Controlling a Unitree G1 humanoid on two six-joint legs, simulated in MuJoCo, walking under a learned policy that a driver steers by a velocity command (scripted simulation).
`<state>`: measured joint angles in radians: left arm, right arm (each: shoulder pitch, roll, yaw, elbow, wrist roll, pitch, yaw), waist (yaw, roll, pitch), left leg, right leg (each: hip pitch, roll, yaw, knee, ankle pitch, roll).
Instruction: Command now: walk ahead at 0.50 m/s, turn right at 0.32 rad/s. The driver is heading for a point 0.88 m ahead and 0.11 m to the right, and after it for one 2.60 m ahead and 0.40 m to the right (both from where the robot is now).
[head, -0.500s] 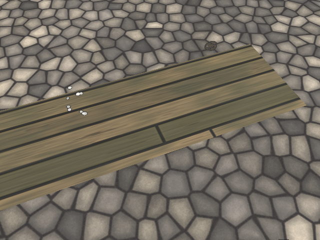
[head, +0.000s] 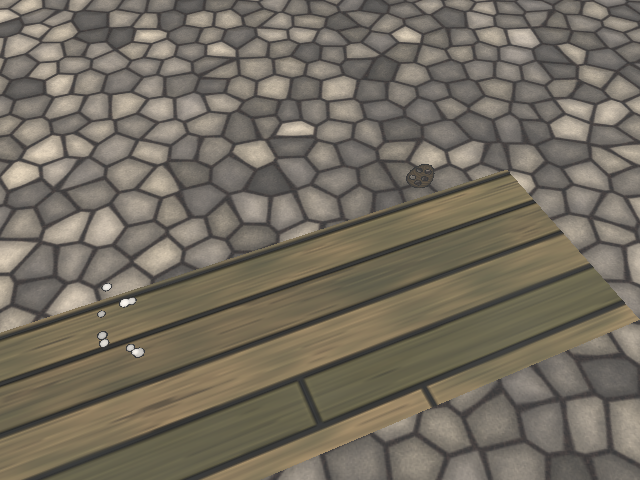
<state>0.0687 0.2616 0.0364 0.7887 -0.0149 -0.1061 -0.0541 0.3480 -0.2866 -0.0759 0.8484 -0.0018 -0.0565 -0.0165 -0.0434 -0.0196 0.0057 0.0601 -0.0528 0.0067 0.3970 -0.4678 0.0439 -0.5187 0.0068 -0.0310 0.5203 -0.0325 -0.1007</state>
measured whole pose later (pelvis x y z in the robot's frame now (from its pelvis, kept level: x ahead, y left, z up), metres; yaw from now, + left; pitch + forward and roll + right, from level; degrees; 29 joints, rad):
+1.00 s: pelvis +0.28 -0.04 +0.01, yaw -16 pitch +0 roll -1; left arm 0.24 0.23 0.04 0.75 0.01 0.01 0.04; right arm 0.23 -0.27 -0.05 0.76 0.00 0.00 0.00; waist -0.02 0.02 0.01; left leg -0.38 -0.01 -0.06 0.60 -0.22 0.00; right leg -0.23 0.00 0.00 0.59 -0.36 0.00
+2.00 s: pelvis +0.41 +0.01 +0.01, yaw +2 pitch +3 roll +0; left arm 0.45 0.29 0.05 0.81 -0.03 -0.05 0.00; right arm 0.12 -0.26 -0.04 0.64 0.01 -0.09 0.02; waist 0.07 -0.03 -0.01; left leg -0.35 0.00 0.04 0.53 -0.22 0.03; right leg -0.25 -0.03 0.09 0.85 -0.46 0.00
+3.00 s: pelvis +0.96 -0.06 +0.00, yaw -22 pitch +2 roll +0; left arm 0.34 0.31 0.06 0.75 0.00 -0.04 0.01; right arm 0.12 -0.29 -0.03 0.69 0.01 -0.11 0.04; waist 0.04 -0.01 0.02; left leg -0.46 -0.05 0.02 0.56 -0.14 0.06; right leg -0.14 0.06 0.10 0.80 -0.46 -0.04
